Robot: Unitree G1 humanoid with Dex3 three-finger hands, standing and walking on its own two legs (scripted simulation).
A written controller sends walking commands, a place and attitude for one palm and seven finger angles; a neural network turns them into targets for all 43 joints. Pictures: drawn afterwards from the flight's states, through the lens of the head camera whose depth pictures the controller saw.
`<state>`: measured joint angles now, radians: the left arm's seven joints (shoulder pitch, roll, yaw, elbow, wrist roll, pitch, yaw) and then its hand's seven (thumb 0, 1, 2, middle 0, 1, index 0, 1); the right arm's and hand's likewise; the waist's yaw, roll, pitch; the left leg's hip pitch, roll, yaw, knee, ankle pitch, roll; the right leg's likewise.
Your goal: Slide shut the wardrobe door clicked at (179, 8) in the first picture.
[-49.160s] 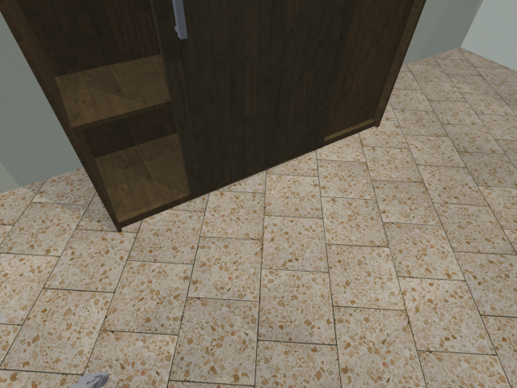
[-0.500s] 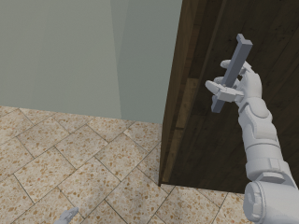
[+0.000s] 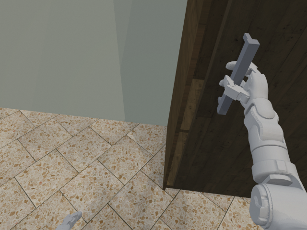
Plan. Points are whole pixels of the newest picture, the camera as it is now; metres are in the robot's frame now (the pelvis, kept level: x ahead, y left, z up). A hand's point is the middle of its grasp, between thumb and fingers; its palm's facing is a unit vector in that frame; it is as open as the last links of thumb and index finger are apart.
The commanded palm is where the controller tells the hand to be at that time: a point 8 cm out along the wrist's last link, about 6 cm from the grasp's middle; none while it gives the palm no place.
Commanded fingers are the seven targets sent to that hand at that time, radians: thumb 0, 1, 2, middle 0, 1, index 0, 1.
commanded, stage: grip the handle and tug to test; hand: right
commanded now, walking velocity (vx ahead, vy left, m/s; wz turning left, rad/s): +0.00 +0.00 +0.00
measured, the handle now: (232, 77) +0.50 -0.15 +0.18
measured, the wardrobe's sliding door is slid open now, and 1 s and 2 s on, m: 0.04 0.03 0.00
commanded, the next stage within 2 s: tug the door sideways, standing still in 0.46 s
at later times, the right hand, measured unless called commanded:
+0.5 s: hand (228, 87) +0.44 -0.13 +0.19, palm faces +0.02 +1.00 +0.01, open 5.8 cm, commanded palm +0.39 -0.19 +0.19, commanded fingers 0.00 -0.90 -0.90 0.45 1.40 0.45 1.40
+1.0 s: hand (225, 86) +0.44 -0.12 +0.19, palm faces +0.08 +1.00 -0.02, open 5.9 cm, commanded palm +0.42 -0.13 +0.19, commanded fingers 0.00 -0.90 -0.90 0.45 1.40 0.45 1.40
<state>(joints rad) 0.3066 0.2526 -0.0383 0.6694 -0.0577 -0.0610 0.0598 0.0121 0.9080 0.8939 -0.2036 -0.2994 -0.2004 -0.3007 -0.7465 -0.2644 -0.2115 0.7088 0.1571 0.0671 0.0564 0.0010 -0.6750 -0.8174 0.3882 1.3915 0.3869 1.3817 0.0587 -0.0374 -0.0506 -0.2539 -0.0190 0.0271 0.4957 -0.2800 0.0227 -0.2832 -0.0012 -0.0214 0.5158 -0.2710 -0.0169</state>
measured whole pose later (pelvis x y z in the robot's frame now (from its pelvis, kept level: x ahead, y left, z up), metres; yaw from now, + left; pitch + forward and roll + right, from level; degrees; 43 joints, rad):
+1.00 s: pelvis +0.02 +0.00 +0.00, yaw -3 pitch +3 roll +0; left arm 0.24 0.23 -0.03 0.67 -0.04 -0.03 0.04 0.01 0.91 0.89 -0.20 -0.30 -0.20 -0.30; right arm -0.71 -0.15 -0.10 0.52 0.14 0.19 -0.07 0.00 -0.72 -0.82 0.33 1.40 0.31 1.40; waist 0.00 -0.05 -0.06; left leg -0.22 0.00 0.07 0.49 -0.32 0.02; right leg -0.27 0.02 0.02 0.52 -0.29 -0.02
